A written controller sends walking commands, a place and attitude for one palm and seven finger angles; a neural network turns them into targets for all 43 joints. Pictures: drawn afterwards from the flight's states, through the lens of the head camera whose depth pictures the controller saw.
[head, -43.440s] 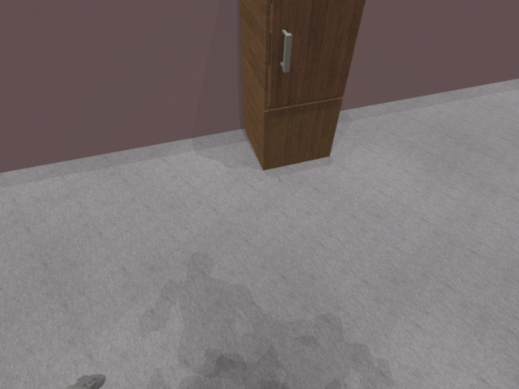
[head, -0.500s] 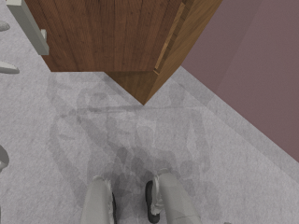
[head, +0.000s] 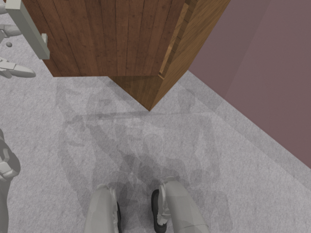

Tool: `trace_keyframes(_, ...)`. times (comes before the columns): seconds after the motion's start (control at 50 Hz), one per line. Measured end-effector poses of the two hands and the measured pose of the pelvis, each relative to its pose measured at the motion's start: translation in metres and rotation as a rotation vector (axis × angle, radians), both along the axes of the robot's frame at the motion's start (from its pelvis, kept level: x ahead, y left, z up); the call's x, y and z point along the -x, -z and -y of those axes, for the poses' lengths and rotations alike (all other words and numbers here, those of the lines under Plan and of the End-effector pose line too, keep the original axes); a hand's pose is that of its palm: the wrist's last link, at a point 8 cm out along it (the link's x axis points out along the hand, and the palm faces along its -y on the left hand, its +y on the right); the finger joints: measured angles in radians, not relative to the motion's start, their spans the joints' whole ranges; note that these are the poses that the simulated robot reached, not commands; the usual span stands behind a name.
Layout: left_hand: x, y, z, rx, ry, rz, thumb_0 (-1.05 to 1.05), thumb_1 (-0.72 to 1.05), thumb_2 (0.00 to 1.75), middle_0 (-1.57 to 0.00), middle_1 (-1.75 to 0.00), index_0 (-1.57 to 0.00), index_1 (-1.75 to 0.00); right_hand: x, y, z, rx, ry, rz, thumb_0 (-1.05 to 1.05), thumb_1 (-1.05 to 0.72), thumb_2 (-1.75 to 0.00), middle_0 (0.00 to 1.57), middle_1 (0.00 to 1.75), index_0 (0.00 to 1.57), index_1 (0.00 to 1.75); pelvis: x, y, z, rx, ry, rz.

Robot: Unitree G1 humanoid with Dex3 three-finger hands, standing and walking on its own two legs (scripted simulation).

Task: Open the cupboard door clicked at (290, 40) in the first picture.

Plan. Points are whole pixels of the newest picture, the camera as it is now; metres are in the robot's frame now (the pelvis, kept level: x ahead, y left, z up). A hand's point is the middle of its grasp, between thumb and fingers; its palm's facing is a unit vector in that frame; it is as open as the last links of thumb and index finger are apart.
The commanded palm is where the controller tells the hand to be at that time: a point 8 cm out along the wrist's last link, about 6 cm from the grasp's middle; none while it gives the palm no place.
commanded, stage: slide the fingers in behind the handle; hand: left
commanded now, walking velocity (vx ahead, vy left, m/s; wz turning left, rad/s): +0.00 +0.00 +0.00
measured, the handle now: (32, 25) +0.57 +0.24 +0.05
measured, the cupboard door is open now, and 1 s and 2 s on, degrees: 46 46 46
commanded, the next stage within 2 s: close the thumb around the handle in 1.10 s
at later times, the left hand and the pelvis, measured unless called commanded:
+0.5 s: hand (33, 43) +0.53 +0.23 +0.05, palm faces +0.02 -1.00 -0.02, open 14.0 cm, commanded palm +0.51 +0.25 +0.05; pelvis +0.00 +0.00 +0.01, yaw +0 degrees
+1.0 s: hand (44, 43) +0.53 +0.21 +0.05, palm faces +0.03 -1.00 -0.02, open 13.8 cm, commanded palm +0.51 +0.24 +0.05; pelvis +0.00 -0.01 +0.00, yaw +1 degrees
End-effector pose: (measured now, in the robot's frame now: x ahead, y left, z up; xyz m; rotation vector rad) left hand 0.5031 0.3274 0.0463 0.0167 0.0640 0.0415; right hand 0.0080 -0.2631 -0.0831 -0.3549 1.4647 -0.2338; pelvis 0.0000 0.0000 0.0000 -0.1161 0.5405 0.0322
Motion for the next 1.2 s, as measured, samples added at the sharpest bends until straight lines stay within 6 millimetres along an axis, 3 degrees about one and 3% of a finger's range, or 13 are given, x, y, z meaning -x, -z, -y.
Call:
trace_keyframes(0.12, 0.002, 0.0, 0.005, -0.003, 0.009, 0.013, -0.01, -0.49, 0.3, -0.3, -1.2, -0.26, -1.2, -0.002, -0.001, 0.002, 0.002, -0.004, -0.005, 0.0, -0.9, -0.89, 0.21, 0.3, 0.2, 0.3, -0.001, -0.001, 0.0, 0.0, -0.005, 0.001)
trace_keyframes(0.36, -0.003, -0.001, 0.037, 0.01, 0.021, 0.015, -0.01, -0.5, 0.3, -0.3, -1.2, -0.3, -1.2, -0.012, -0.002, -0.001, -0.016, 0.004, 0.046, 0.0, -0.9, -0.89, 0.2, 0.3, 0.2, 0.3, -0.003, -0.006, -0.001, -0.01, 0.0, 0.019)
trace_keyframes(0.74, -0.003, -0.001, 0.064, 0.006, 0.017, 0.016, -0.01, -0.5, 0.3, -0.3, -1.2, -0.3, -1.2, -0.006, 0.006, -0.001, -0.049, 0.017, 0.034, 0.01, -0.9, -0.89, 0.2, 0.3, 0.2, 0.3, -0.003, -0.006, 0.004, -0.028, 0.005, 0.025)
trace_keyframes(1.2, -0.003, -0.003, 0.065, -0.006, 0.008, 0.02, -0.01, -0.49, 0.3, -0.3, -1.2, -0.31, -1.21, -0.004, 0.007, 0.007, -0.046, 0.02, 0.031, 0.01, -0.9, -0.89, 0.2, 0.3, 0.2, 0.3, -0.003, -0.005, 0.01, -0.032, 0.006, 0.024)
